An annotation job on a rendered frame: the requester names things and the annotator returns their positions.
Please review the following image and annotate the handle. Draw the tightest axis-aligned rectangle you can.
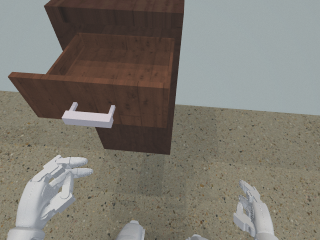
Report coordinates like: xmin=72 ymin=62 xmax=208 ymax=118
xmin=62 ymin=102 xmax=116 ymax=128

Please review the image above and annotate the right robot hand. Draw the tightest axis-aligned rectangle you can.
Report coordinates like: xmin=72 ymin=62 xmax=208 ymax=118
xmin=233 ymin=179 xmax=275 ymax=237

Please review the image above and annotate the left robot hand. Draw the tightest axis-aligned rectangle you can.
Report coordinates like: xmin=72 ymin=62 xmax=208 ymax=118
xmin=15 ymin=155 xmax=94 ymax=230

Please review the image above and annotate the cabinet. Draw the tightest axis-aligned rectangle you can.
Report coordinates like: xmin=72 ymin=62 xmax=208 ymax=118
xmin=44 ymin=0 xmax=185 ymax=155

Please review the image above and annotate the drawer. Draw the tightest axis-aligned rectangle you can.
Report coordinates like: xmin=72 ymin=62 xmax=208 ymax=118
xmin=8 ymin=32 xmax=175 ymax=128

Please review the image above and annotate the left robot forearm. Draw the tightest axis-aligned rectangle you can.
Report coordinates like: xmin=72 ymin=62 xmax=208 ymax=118
xmin=7 ymin=227 xmax=46 ymax=240

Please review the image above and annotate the left robot thigh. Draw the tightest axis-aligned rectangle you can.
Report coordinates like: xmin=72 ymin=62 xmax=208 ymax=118
xmin=115 ymin=223 xmax=146 ymax=240

